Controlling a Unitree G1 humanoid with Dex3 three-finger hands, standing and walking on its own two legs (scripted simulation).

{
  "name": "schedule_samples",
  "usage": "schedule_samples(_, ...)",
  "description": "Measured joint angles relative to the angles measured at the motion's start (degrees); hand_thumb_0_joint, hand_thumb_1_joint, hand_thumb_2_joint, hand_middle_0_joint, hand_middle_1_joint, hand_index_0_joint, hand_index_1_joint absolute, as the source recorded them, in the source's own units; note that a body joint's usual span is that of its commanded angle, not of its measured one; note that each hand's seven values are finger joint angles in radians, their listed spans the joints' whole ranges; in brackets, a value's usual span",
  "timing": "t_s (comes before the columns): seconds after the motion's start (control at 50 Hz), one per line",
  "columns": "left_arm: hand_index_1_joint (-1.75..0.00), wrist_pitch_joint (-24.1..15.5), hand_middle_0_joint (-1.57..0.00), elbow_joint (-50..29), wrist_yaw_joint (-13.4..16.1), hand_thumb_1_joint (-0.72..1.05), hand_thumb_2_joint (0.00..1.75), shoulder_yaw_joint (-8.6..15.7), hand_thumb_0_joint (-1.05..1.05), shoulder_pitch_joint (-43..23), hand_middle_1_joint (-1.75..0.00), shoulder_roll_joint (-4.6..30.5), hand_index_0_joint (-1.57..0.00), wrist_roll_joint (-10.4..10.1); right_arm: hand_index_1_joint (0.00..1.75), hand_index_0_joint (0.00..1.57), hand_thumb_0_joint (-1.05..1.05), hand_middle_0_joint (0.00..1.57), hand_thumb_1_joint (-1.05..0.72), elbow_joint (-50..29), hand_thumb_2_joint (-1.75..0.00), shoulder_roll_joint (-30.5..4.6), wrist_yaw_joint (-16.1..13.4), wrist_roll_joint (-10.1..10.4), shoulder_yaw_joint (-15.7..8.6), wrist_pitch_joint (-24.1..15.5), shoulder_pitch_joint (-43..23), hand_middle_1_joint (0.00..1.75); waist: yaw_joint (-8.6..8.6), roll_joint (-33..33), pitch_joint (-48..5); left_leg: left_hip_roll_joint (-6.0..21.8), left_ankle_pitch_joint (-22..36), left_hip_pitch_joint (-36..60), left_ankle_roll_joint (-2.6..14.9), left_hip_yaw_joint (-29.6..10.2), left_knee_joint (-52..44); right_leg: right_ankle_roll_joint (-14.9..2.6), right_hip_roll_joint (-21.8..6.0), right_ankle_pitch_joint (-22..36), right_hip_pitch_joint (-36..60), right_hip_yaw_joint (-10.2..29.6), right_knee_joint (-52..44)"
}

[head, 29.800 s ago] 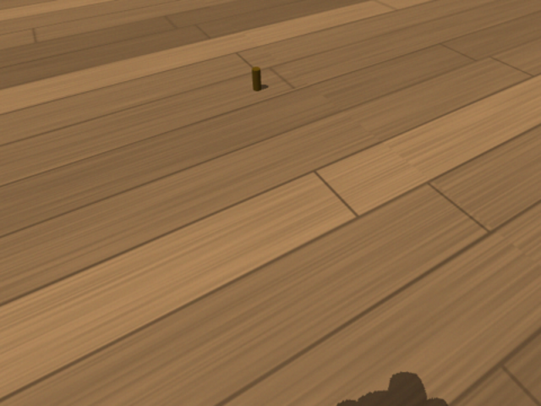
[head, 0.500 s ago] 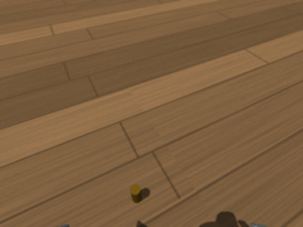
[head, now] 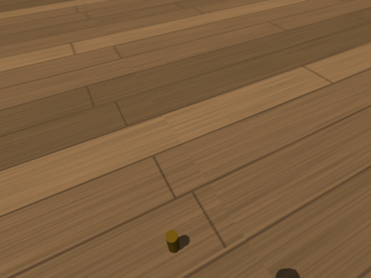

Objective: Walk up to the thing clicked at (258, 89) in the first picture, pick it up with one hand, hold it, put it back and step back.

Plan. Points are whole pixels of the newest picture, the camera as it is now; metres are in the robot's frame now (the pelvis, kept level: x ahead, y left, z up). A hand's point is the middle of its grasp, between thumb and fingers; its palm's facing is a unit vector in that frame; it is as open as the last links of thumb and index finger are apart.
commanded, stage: stand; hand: left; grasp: from the side
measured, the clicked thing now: (173, 241) +0.44 +0.12 -0.70
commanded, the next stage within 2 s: step back in 1.32 s
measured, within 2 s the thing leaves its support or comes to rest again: neither
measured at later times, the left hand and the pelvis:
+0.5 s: hand out of the picture +0.07 +0.24 -0.16, palm faces -0.03 -0.94 -0.34, open 7.4 cm; pelvis +0.01 -0.01 +0.00, yaw +0 degrees
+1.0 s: hand out of the picture +0.10 +0.24 -0.15, palm faces -0.02 -0.94 -0.34, open 7.4 cm; pelvis +0.02 -0.01 +0.00, yaw -1 degrees
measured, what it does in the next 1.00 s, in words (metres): stands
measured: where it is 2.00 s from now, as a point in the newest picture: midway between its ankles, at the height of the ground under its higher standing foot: outside the picture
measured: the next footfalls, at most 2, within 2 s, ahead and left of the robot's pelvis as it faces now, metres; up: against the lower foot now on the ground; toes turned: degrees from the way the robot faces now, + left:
right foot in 2.00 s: -0.06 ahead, -0.10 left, +0.00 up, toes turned +0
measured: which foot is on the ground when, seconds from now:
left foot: down 0.00-1.00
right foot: down 0.00-1.00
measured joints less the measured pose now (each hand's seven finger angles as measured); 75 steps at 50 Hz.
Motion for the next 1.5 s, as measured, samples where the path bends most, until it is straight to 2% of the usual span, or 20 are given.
schedule_samples(0.7,-0.3,-0.3,-0.21,2.02,-0.47,0.9,0.9,0.36,0.0,-3.79,-0.3,0.2,-0.21,-0.64,0.3,0.21,0.01,0.21,-0.9,2.26,-0.9,-1.49,-0.05,0.42,0.65,-0.52,-1.69,0.29,-0.64,-0.19,0.05,1.16,0.57,1.77,-0.86,0.2,-3.5,-0.73,1.2,0.92,1.69,0.16,-3.83)
schedule_samples(1.32,-0.3,-0.25,-0.21,1.14,-0.71,0.9,0.9,0.4,0.0,-3.31,-0.3,0.69,-0.21,-0.8,0.3,0.21,0.01,0.21,-0.9,2.19,-0.9,-1.91,0.13,0.57,0.72,-0.74,-2.21,0.29,-0.72,-0.33,-0.59,1.24,0.38,2.79,-1.0,0.33,-4.65,-0.83,1.27,0.58,2.47,0.26,-4.6)
schedule_samples(1.44,-0.3,0.58,-0.21,-3.23,-0.69,0.9,0.9,2.74,0.0,-4.32,-0.3,1.57,-0.21,-1.82,0.3,0.21,0.01,0.21,-0.9,-2.04,-0.9,-3.36,0.93,1.57,-0.58,0.87,-3.64,0.29,-1.56,0.33,3.09,1.53,-2.47,-4.04,-0.44,-0.63,4.37,-1.31,1.58,-1.38,-2.87,-0.53,1.96)
schedule_samples(1.5,-0.3,1.46,-0.21,-5.63,-0.58,0.9,0.9,3.26,0.0,-5.26,-0.3,2.06,-0.21,-1.41,0.3,0.21,0.0,0.21,-0.9,-4.23,-0.9,-4.68,1.04,1.54,-1.45,1.79,-3.8,0.29,-1.6,0.51,4.88,0.72,-4.89,-8.23,0.91,-1.19,11.97,-1.21,1.12,-2.57,-5.63,-0.59,5.85)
